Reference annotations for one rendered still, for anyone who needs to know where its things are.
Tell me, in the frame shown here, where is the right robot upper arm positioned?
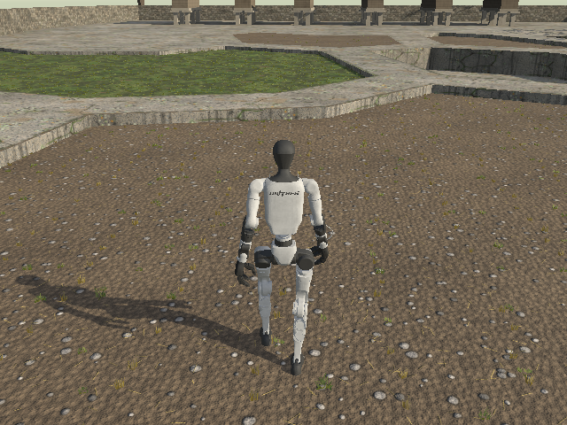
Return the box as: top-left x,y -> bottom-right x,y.
302,178 -> 323,226

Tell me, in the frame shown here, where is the robot left thigh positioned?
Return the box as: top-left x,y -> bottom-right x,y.
254,246 -> 272,296

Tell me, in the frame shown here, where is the left robot forearm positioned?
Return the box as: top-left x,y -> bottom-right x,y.
237,215 -> 254,263

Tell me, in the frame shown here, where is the robot right hand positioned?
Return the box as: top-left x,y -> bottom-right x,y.
310,244 -> 329,265

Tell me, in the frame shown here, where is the left robot upper arm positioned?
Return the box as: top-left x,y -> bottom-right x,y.
245,178 -> 266,229

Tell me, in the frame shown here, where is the robot left shin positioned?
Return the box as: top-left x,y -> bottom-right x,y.
258,281 -> 271,335

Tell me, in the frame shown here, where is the robot left hand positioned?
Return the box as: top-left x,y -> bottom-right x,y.
235,261 -> 256,287

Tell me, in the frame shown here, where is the right robot forearm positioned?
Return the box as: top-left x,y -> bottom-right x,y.
314,214 -> 328,249

